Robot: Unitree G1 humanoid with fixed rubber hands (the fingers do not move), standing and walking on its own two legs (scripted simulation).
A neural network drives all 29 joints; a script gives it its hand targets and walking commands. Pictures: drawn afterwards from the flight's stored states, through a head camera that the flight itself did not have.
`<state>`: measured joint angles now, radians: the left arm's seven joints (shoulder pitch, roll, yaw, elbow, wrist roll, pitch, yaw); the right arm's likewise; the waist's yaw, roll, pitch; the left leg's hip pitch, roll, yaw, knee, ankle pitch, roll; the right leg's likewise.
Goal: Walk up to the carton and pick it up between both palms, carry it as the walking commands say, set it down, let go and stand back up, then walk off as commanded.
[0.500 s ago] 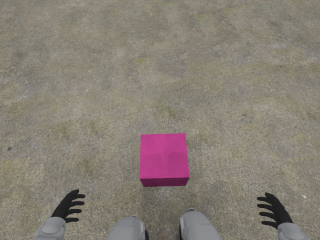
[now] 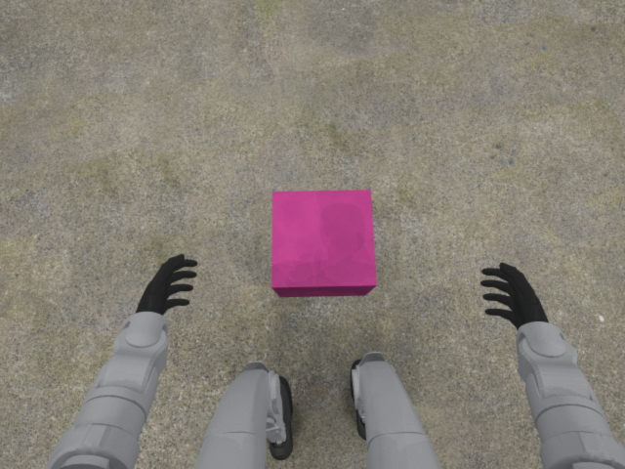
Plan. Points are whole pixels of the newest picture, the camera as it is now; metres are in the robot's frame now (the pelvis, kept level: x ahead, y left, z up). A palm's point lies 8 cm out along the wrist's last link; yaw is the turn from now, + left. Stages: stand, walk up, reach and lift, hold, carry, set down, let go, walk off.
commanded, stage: reach and lift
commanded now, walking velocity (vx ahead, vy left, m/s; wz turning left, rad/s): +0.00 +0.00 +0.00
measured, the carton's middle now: (322, 247) +0.49 -0.01 -0.60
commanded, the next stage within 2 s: none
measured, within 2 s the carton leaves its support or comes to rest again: neither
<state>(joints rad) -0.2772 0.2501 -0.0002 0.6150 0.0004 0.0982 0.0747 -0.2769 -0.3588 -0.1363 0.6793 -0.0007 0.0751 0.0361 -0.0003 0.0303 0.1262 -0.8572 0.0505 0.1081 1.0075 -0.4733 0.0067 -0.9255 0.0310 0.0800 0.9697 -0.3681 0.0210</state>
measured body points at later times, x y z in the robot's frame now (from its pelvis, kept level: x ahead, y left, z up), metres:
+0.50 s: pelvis -0.03 -0.01 -0.03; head +0.26 -0.02 +0.31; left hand +0.42 +0.19 -0.16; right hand +0.43 -0.25 -0.16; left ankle +0.00 +0.10 -0.67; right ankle +0.05 -0.13 -0.67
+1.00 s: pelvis -0.04 -0.01 -0.06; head +0.30 -0.01 +0.23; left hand +0.45 +0.17 -0.22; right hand +0.46 -0.24 -0.23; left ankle +0.00 +0.10 -0.67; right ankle +0.05 -0.13 -0.67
